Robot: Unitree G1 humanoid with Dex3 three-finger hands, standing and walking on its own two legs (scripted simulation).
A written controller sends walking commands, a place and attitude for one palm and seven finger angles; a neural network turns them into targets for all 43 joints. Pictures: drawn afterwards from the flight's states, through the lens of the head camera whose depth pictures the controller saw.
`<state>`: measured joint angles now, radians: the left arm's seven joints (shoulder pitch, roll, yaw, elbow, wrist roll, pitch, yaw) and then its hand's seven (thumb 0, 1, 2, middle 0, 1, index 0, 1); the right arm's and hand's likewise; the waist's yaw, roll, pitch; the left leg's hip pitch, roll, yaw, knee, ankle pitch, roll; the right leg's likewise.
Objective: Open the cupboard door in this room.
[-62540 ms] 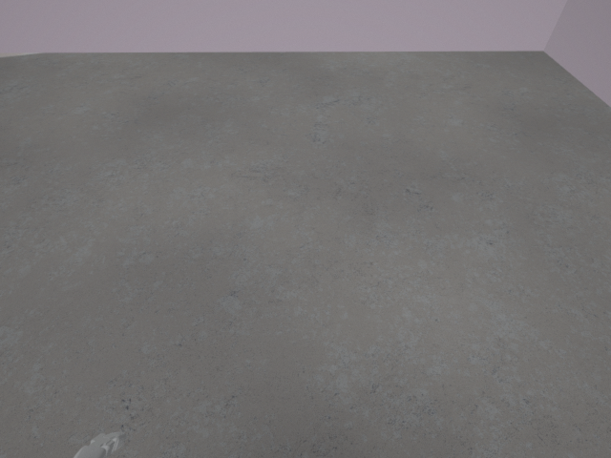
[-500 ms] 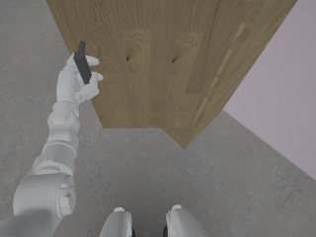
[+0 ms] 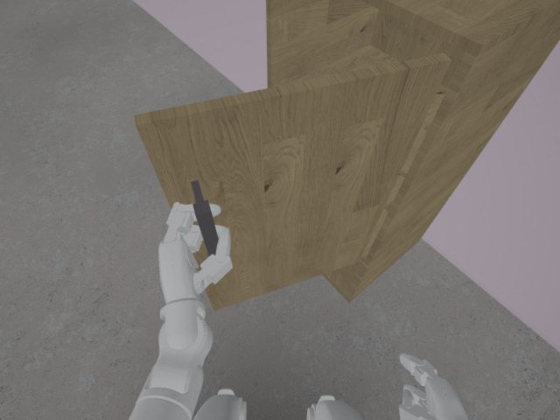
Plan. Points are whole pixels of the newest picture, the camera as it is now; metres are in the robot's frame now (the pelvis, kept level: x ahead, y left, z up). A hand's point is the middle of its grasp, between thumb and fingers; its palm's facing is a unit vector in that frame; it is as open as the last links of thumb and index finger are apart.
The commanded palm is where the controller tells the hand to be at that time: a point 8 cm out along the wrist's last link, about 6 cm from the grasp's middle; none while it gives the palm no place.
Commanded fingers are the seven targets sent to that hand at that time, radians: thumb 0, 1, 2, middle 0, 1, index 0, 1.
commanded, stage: pull the door open along its arc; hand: left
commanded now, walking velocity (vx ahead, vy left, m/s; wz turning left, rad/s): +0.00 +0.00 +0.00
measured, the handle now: (206, 222) +0.39 +0.12 +0.05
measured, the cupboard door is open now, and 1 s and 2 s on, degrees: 71 83 86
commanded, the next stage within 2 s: open thumb and fingers to let go in 0.40 s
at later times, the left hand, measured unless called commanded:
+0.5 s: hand (270, 314) +0.25 +0.02 +0.05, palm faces +0.21 -0.98 -0.02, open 5.8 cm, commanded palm +0.22 +0.07 +0.04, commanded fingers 0.00 0.83 0.87 -0.40 -1.34 -0.40 -1.34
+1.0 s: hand (249, 305) +0.26 +0.05 +0.04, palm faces +0.27 -0.96 +0.00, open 12.2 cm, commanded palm +0.22 +0.08 +0.04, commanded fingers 0.00 -0.50 0.30 -0.27 -1.00 -0.27 -1.00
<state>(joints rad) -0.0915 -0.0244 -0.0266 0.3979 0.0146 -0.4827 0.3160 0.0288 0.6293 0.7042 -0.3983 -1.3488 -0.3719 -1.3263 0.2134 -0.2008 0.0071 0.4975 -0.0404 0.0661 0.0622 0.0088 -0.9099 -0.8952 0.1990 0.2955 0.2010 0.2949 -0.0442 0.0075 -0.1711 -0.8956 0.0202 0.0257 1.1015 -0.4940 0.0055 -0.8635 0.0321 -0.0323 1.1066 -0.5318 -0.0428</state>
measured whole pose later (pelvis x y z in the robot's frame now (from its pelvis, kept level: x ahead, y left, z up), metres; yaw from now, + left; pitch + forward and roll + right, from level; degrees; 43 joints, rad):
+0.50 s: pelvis +0.01 -0.03 +0.00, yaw +3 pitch +14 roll +1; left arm 0.30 -0.05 -0.32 0.11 0.10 -0.40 0.45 0.01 0.70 0.76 -0.34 -1.33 -0.38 -1.35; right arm 0.22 -0.19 0.01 0.52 -0.06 -0.03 0.04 0.01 -0.91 -0.90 0.20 0.30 0.20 0.30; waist -0.04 0.04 -0.18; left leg -0.82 0.01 -0.03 1.06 -0.49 -0.04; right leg -0.78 0.03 -0.09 1.10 -0.56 -0.09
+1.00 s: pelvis +0.01 -0.02 +0.00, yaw +4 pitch +15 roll +0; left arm 0.26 -0.06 -0.30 0.09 0.09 -0.37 0.47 0.01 -0.22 0.42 -0.32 -1.23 -0.32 -1.23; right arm 0.21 -0.20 0.02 0.51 -0.05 -0.05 0.03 0.01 -0.91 -0.90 0.20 0.30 0.20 0.30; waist -0.02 0.04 -0.18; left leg -0.88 -0.01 -0.04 1.11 -0.50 -0.03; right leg -0.83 0.01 -0.09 1.13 -0.57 -0.07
